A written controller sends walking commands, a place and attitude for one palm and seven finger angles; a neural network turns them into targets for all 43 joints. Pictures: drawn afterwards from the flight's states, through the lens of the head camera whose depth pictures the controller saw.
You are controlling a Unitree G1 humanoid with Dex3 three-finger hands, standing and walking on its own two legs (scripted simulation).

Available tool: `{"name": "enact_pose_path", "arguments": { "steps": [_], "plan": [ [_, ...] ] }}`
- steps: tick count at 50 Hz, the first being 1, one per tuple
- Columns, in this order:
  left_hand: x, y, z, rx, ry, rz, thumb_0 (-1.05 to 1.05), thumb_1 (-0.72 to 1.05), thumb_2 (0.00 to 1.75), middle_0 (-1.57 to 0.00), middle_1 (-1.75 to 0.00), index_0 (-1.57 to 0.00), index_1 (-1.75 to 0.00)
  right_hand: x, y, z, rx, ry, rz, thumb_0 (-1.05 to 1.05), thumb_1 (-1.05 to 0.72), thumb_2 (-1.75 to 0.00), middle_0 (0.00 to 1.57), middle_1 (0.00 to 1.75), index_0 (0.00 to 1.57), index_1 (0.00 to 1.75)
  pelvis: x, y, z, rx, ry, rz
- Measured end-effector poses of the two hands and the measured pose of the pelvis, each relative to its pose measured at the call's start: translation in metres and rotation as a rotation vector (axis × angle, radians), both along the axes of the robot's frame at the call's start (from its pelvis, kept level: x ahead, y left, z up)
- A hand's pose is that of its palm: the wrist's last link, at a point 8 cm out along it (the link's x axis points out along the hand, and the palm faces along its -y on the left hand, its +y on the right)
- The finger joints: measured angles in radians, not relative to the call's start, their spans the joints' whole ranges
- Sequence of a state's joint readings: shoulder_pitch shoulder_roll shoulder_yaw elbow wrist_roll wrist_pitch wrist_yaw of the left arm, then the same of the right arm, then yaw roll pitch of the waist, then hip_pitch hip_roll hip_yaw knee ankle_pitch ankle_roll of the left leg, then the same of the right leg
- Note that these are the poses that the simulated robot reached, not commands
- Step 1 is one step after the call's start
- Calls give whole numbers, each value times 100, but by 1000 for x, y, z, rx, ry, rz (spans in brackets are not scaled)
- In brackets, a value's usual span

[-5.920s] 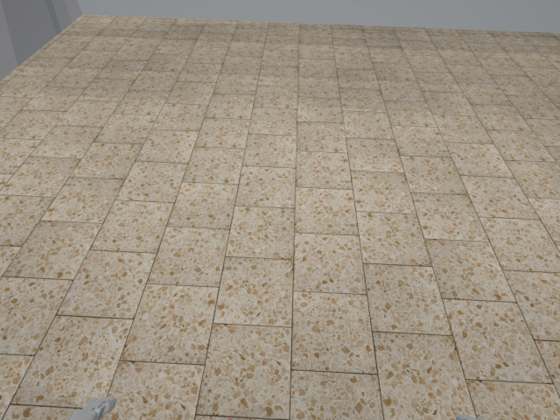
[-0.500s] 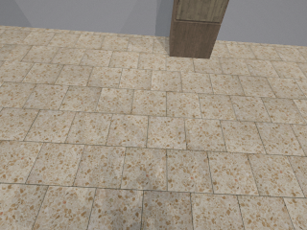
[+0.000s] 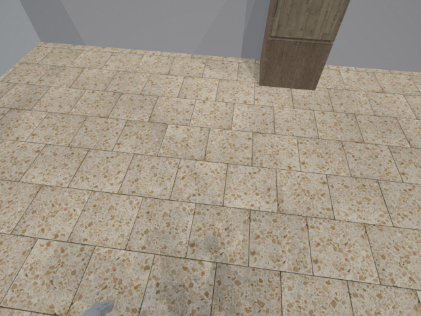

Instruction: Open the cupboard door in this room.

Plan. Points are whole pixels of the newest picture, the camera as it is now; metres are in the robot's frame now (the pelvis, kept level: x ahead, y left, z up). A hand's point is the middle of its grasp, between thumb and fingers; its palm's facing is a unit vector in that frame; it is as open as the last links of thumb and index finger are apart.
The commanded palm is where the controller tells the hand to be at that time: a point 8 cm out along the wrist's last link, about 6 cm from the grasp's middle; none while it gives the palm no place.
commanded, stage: stand and wait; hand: left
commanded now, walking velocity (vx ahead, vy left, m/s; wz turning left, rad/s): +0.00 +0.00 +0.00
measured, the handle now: out of the picture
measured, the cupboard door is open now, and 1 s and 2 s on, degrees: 0 0 0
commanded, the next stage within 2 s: turn or walk to find it in 0.20 s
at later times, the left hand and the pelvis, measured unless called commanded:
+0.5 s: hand out of the picture -0.04 +0.16 -0.17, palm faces +0.16 -0.96 -0.24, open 7.3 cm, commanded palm none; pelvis -0.03 -0.03 +0.00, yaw +6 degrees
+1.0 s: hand out of the picture -0.08 +0.19 -0.18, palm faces +0.22 -0.95 -0.24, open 7.4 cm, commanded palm none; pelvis -0.06 -0.01 -0.01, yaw +10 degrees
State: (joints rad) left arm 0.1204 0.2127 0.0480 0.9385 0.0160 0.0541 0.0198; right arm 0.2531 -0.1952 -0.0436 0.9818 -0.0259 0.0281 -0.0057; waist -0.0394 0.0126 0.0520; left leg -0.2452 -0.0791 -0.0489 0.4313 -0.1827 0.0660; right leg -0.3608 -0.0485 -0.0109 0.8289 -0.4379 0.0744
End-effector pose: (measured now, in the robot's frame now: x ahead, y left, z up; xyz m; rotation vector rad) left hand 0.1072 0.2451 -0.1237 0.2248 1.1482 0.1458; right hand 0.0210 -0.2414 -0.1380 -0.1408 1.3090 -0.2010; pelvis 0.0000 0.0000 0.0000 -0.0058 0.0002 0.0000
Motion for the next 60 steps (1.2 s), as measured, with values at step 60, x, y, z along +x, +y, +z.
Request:
{"name": "enact_pose_path", "arguments": {
  "steps": [60],
  "plan": [
    [-186, 23, -34, -50, 111, 331, 1, 90, 90, -20, -30, -20, -30, -4, 21, -4, -47, 17, 293, 1, -91, -90, 20, 30, 20, 30, -69, 16, -15, -7, -7, 270]
  ]
}}
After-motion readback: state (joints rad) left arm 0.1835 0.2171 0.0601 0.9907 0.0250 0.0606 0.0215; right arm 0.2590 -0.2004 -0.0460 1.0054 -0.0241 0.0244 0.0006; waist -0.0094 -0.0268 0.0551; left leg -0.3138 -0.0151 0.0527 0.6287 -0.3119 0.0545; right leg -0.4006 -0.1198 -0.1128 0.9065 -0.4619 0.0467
